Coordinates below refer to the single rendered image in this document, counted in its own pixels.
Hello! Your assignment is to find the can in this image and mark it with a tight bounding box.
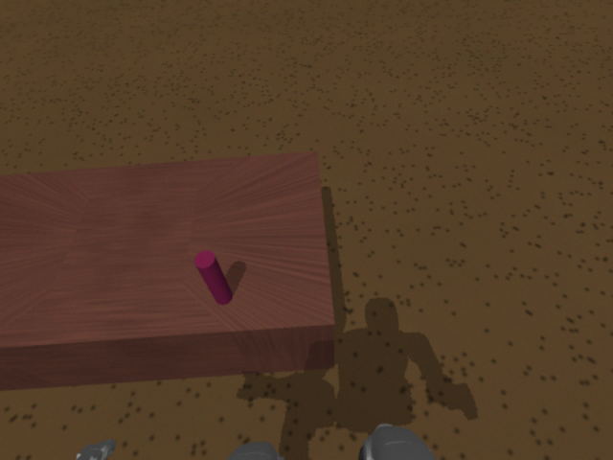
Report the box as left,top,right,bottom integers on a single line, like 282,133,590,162
194,250,233,305

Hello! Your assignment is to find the left robot hand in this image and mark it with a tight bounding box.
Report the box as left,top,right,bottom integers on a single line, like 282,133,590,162
76,439,116,460

